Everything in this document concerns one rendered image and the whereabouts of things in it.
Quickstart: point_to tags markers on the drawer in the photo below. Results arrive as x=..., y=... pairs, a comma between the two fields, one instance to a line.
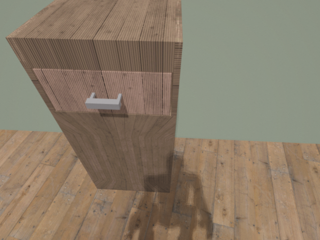
x=143, y=92

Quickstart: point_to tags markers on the handle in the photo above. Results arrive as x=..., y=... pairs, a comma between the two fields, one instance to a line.
x=102, y=103

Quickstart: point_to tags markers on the cabinet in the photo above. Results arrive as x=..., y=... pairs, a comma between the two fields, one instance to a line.
x=119, y=151

